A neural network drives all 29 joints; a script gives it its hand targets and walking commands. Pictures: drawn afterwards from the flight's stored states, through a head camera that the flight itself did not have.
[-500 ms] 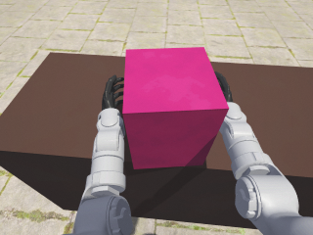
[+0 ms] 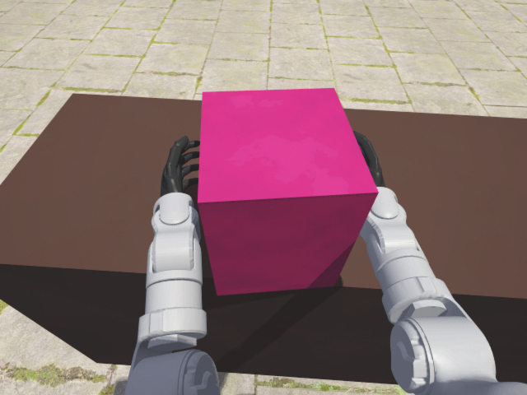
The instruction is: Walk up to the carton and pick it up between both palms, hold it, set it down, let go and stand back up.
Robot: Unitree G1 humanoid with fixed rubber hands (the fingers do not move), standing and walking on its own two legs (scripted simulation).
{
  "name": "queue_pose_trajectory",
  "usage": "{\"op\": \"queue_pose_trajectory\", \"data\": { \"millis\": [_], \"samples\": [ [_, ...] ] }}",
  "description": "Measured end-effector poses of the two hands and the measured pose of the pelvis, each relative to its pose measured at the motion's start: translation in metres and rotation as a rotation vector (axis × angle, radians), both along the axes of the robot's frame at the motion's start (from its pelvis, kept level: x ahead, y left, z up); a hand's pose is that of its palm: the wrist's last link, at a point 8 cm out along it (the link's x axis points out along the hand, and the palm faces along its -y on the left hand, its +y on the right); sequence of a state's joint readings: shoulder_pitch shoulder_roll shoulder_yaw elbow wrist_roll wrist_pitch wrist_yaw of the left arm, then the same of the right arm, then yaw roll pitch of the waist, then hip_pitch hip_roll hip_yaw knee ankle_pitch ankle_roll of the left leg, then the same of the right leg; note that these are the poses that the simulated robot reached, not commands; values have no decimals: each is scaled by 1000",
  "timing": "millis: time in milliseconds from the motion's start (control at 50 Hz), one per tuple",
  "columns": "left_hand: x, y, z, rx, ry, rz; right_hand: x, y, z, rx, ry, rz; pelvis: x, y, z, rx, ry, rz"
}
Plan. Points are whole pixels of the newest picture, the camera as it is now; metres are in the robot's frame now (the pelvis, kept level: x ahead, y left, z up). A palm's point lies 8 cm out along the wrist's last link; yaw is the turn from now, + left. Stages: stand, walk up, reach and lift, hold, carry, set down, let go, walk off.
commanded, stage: reach and lift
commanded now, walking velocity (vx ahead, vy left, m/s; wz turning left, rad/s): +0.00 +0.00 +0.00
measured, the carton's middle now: (273, 196) +0.38 +0.01 +0.08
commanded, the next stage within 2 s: none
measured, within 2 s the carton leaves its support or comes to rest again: leaves its support in 0.26 s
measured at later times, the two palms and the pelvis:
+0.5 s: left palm (161, 174) +0.35 +0.16 +0.16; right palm (372, 178) +0.37 -0.13 +0.15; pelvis -0.02 +0.01 +0.00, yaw +2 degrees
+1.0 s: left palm (147, 154) +0.35 +0.17 +0.20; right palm (373, 162) +0.36 -0.12 +0.18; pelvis -0.02 +0.02 +0.00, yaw +2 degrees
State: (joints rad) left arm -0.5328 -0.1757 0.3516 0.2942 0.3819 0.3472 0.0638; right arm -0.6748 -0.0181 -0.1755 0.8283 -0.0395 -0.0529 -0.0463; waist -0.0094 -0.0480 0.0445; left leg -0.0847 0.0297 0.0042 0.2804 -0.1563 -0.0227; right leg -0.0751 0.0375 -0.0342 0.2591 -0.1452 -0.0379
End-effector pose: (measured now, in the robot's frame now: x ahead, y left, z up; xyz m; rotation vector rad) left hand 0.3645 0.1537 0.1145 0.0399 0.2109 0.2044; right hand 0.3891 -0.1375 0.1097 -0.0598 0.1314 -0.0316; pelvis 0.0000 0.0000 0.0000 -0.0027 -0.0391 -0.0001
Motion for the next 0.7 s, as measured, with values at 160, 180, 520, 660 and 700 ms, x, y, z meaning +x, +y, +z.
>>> {"op": "queue_pose_trajectory", "data": {
  "millis": [160, 180, 520, 660, 700],
  "samples": [
    [-8, 5, 1, 3, 17, 4, -8, 6, -1, 3, 8, -6, -3, 2, 0, -2, -5, 15],
    [-8, 6, 2, 3, 19, 3, -9, 7, -1, 4, 11, -7, -3, 2, -1, -3, -6, 17],
    [-12, 9, 51, 4, 11, -37, -24, 11, 39, 36, 12, -54, -18, 12, -2, -4, -53, 25],
    [-11, 18, 63, -6, 14, -37, -23, 19, 51, 43, 19, -56, -20, 14, -2, -3, -68, 23],
    [-11, 20, 64, -6, 14, -37, -22, 21, 52, 45, 19, -56, -20, 15, -2, -4, -71, 26]
  ]
}}
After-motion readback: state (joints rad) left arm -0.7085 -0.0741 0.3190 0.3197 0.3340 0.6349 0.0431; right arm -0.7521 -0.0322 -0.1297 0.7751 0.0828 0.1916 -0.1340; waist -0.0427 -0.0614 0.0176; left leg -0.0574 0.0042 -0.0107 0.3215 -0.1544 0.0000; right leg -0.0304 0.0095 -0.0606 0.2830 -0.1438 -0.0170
